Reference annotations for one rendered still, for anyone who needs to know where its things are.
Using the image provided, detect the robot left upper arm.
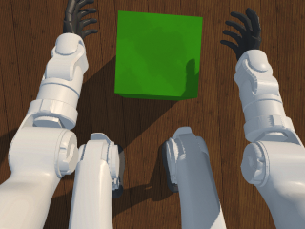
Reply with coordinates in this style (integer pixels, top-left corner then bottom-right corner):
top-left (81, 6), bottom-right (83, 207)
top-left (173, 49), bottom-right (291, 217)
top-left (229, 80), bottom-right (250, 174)
top-left (0, 126), bottom-right (79, 229)

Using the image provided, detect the robot right hand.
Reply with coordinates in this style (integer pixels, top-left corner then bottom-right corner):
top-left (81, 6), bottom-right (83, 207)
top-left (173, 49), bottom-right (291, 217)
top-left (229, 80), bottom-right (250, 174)
top-left (220, 8), bottom-right (262, 61)

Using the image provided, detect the robot foot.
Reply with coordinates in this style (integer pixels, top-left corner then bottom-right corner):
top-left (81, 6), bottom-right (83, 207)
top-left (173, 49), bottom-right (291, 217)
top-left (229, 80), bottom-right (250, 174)
top-left (112, 144), bottom-right (125, 198)
top-left (161, 139), bottom-right (179, 193)

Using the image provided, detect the carton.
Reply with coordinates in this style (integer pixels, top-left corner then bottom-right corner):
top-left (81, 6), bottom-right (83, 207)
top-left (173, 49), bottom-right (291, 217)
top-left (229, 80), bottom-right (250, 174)
top-left (114, 10), bottom-right (203, 101)

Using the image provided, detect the robot left hand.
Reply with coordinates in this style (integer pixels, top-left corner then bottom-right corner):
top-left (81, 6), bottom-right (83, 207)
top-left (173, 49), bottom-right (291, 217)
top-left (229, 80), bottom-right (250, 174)
top-left (62, 0), bottom-right (98, 40)

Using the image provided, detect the robot right foot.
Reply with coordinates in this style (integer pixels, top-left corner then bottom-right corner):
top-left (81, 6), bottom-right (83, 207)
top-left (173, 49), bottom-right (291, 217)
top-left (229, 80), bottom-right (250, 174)
top-left (161, 139), bottom-right (179, 193)

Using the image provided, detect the robot left foot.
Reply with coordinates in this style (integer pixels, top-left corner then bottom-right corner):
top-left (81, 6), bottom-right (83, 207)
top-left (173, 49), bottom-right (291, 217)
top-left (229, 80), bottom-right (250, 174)
top-left (112, 144), bottom-right (125, 198)

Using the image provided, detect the robot left forearm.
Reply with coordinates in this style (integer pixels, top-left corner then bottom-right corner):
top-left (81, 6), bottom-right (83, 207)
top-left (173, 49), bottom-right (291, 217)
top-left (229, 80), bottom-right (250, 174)
top-left (8, 32), bottom-right (89, 166)

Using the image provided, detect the robot right upper arm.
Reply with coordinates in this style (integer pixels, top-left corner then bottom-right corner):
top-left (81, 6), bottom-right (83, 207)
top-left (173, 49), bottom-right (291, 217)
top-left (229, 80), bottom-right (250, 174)
top-left (240, 140), bottom-right (305, 229)

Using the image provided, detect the robot right forearm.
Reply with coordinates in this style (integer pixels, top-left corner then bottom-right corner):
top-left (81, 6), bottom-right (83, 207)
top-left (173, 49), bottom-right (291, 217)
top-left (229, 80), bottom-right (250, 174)
top-left (234, 50), bottom-right (305, 150)

